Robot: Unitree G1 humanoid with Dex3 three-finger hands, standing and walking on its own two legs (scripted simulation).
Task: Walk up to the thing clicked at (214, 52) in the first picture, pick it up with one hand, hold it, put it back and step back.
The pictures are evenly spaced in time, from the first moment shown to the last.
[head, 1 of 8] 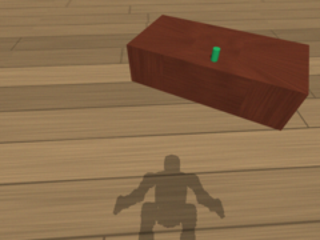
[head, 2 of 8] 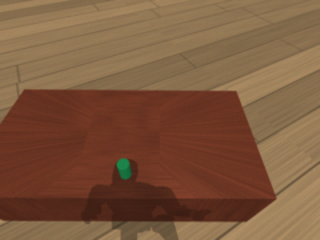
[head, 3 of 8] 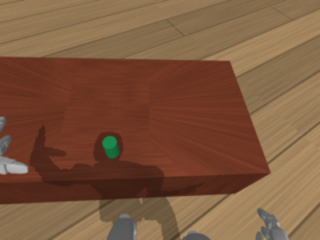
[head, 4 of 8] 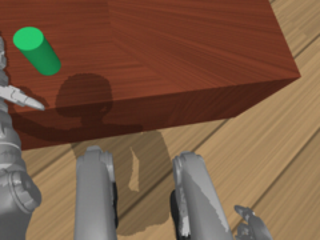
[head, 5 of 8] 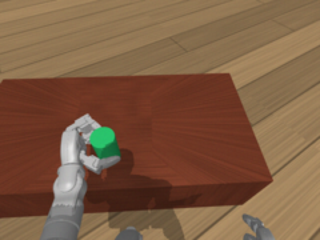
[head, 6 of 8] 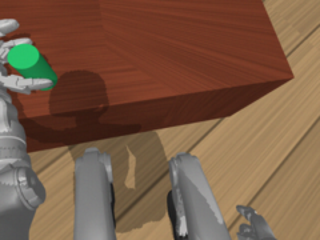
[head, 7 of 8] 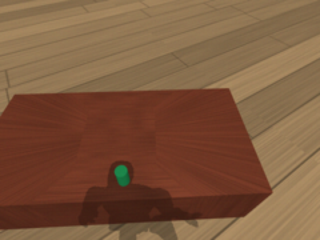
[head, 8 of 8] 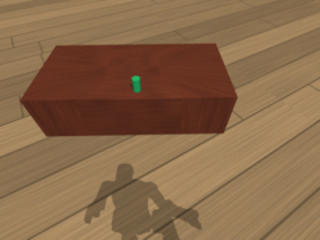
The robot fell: no
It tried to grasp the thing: yes
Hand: left
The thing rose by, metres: 0.36
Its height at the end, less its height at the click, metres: +0.00
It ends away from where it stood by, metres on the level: 0.03
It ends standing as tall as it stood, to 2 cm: yes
